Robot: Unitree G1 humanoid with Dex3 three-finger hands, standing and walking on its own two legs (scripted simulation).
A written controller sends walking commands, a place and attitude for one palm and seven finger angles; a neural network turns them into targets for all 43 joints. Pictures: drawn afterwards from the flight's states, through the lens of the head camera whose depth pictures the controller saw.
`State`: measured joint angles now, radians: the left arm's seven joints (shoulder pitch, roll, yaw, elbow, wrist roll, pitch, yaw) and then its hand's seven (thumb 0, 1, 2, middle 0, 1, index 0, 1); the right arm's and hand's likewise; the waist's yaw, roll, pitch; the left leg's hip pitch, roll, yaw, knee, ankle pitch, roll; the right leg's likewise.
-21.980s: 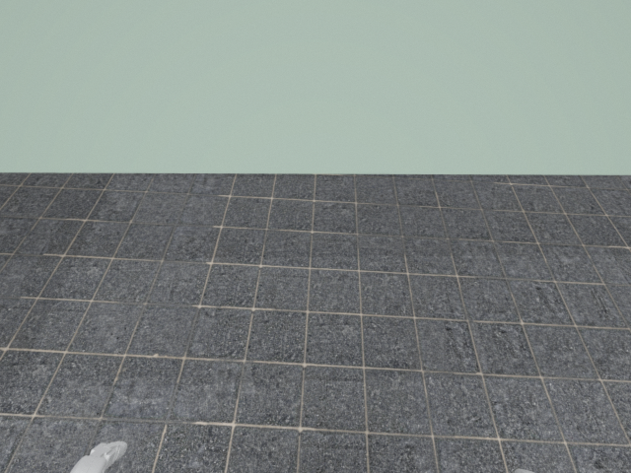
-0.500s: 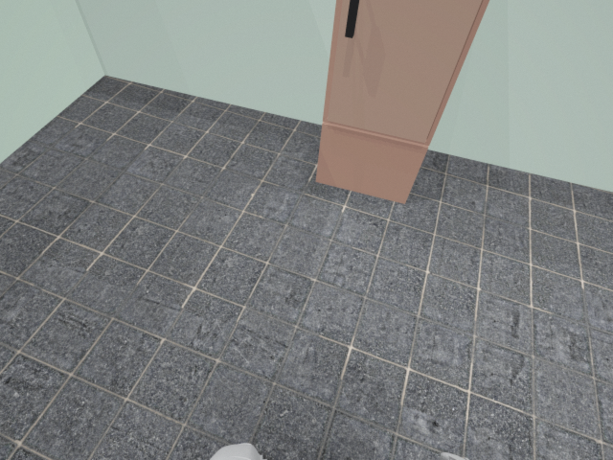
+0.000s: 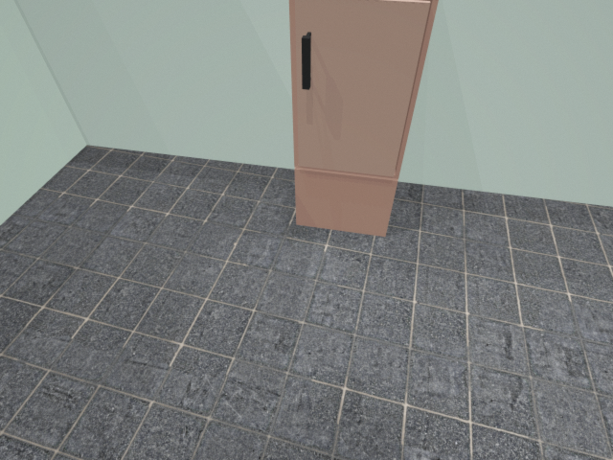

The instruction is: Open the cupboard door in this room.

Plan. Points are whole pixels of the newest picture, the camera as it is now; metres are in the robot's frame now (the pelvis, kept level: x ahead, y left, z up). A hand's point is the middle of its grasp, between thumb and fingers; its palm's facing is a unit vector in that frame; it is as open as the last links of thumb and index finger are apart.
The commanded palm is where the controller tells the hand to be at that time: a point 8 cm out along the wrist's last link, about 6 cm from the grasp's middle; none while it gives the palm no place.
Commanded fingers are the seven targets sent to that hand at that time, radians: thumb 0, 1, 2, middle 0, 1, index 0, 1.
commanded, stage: stand and wait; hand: left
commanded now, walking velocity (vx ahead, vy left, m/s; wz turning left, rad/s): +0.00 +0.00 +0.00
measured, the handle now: (307, 60) +1.21 +0.05 +0.01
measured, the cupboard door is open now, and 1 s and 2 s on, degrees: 0 0 0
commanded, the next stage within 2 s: look at it before walking up in 0.36 s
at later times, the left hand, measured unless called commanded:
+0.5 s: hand out of the picture -0.01 +0.13 -0.18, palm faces +0.05 -0.99 -0.15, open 7.4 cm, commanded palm none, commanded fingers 0.00 0.90 0.90 -0.20 -0.30 -0.20 -0.30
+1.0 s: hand out of the picture +0.00 +0.15 -0.18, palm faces +0.04 -0.99 -0.17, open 7.4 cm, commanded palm none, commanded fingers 0.00 0.90 0.90 -0.20 -0.30 -0.20 -0.30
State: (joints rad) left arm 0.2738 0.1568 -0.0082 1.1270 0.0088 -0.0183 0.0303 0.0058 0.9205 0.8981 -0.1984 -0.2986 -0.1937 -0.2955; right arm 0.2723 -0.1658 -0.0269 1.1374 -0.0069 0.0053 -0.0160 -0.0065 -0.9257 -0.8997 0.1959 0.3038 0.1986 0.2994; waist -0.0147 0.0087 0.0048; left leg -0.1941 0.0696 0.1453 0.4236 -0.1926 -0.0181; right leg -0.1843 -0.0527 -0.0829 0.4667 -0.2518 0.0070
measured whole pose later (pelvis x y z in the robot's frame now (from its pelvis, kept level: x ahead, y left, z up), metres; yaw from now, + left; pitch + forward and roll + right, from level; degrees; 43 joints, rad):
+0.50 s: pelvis +0.02 -0.01 +0.00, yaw +0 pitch -1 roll +0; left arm 0.32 0.09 -0.01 1.15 0.01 -0.02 0.04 0.01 0.91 0.90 -0.20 -0.30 -0.20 -0.30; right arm 0.30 -0.10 -0.02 1.17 -0.01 0.00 -0.04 0.02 -0.92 -0.90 0.20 0.30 0.20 0.30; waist 0.00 0.01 0.02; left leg -0.17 0.10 0.13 0.41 -0.21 -0.04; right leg -0.14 -0.02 -0.10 0.42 -0.26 -0.01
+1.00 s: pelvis +0.02 +0.00 +0.00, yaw +0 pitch -1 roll +0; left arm 0.31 0.12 -0.01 1.14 0.01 -0.02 0.04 0.00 0.91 0.90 -0.20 -0.30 -0.19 -0.30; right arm 0.29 -0.11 -0.02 1.16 0.00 -0.01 -0.03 0.00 -0.91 -0.90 0.20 0.30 0.20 0.30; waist 0.00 0.00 0.04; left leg -0.17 0.08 0.14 0.41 -0.22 -0.03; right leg -0.14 -0.04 -0.09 0.42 -0.26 0.00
